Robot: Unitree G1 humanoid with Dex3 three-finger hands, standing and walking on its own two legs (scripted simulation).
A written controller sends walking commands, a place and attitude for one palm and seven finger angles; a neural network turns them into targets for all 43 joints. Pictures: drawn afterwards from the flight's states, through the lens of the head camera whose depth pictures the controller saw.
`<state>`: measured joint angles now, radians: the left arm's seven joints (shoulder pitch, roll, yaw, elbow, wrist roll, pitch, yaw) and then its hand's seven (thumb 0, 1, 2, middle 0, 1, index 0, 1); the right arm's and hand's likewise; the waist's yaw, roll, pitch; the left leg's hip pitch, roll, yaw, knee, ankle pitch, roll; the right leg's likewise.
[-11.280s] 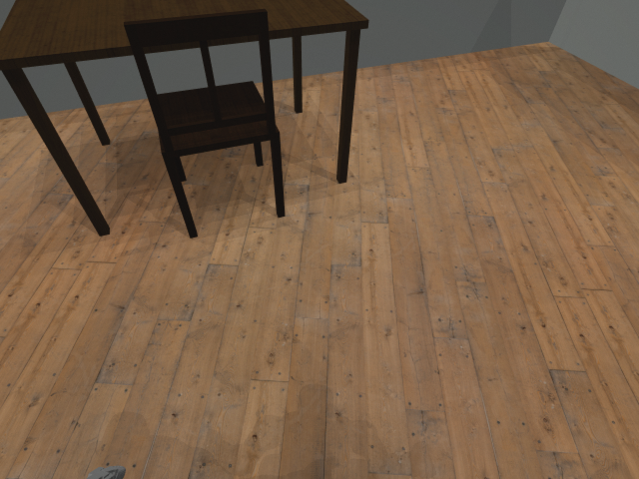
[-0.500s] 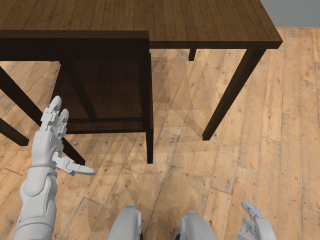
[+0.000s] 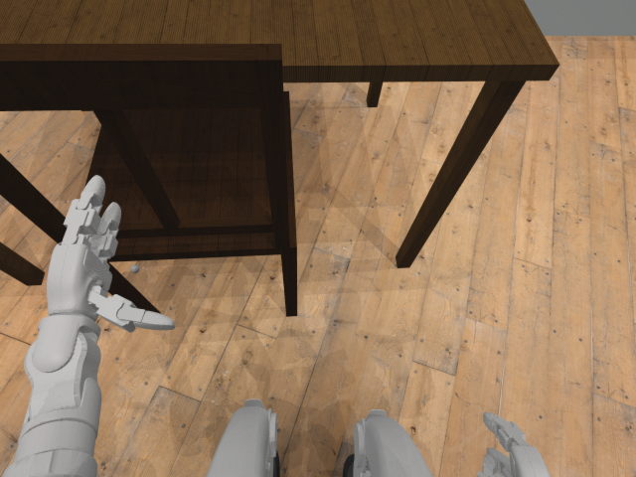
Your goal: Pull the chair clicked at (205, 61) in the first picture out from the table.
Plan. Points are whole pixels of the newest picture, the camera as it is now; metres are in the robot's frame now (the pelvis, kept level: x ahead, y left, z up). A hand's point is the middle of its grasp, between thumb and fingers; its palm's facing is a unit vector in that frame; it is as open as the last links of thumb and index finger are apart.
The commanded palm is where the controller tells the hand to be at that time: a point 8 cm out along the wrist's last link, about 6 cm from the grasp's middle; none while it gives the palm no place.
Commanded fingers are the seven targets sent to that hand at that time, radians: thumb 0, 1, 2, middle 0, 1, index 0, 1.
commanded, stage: aim the fingers beside a spindle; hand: left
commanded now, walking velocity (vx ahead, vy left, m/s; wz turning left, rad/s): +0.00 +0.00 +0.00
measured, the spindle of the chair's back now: (145, 175) +0.50 +0.26 +0.00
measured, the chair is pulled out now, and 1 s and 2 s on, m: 0.00 0.00 0.00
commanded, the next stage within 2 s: push the fingers through the gap in 0.34 s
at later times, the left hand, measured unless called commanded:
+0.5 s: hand (133, 274) +0.34 +0.23 +0.02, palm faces +0.10 -0.99 -0.05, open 16.9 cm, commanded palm +0.33 +0.28 +0.03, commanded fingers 0.00 -0.50 0.30 -0.06 -0.08 -0.06 -0.08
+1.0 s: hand (139, 236) +0.39 +0.23 +0.03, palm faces +0.10 -0.99 -0.04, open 16.9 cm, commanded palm +0.37 +0.28 +0.02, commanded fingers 0.00 -0.50 0.30 -0.06 -0.08 -0.06 -0.08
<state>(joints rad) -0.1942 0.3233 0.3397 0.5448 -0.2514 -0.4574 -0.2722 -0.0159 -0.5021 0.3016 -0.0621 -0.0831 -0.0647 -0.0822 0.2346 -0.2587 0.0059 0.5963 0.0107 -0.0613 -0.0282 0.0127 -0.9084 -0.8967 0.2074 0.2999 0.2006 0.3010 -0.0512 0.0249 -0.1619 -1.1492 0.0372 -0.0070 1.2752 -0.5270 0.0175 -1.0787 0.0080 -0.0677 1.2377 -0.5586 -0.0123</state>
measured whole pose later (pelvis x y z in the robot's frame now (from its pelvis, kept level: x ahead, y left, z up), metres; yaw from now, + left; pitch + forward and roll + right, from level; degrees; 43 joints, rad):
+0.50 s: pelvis +0.00 +0.00 +0.00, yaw +0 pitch +23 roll -3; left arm -0.15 0.30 0.32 0.50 -0.25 -0.47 -0.26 -0.02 -0.50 0.30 -0.06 -0.08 -0.06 -0.08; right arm 0.21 -0.25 0.01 0.59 0.01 -0.06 -0.03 0.01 -0.91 -0.90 0.21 0.30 0.20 0.30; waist -0.04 0.03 -0.17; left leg -1.14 0.03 -0.01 1.27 -0.53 0.02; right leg -1.06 0.01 -0.07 1.23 -0.56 -0.01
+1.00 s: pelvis +0.00 +0.00 +0.00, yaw +0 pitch +24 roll -3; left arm -0.36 0.37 0.38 0.70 -0.22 -0.46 -0.27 -0.02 -0.50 0.30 -0.06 -0.08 -0.06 -0.08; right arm 0.26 -0.26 0.01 0.62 0.00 -0.03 -0.02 0.01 -0.91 -0.90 0.21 0.30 0.20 0.30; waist -0.07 0.03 -0.16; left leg -1.17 0.04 -0.01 1.28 -0.53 0.02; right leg -1.10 0.01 -0.06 1.24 -0.55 -0.01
